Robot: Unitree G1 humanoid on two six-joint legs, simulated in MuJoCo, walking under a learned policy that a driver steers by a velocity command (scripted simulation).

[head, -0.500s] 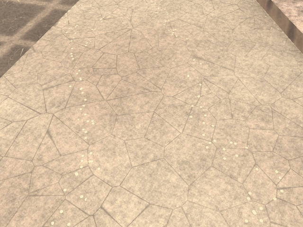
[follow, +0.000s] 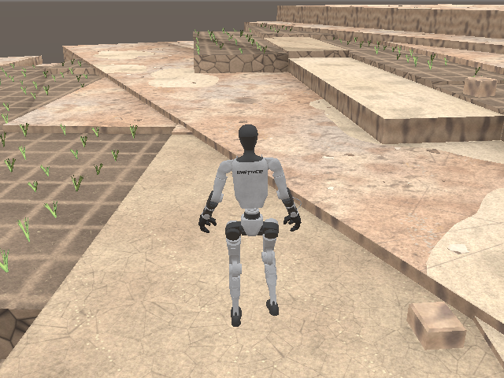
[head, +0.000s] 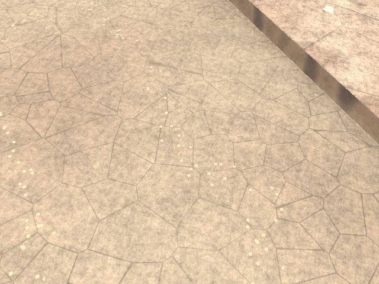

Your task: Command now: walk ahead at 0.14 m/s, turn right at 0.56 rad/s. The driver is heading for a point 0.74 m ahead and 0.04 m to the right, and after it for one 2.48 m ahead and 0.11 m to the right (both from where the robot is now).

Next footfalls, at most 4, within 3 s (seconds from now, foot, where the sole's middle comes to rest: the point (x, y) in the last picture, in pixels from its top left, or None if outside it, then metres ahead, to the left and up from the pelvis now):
0.36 right None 0.15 -0.20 -0.78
0.88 left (215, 264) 0.54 -0.10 -0.78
1.34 right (265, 198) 0.81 -0.31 -0.78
1.78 left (203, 214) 0.73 -0.06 -0.78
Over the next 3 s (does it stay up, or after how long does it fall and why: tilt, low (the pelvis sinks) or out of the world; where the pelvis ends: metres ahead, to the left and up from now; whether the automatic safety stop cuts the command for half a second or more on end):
stays up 0.72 -0.18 0.00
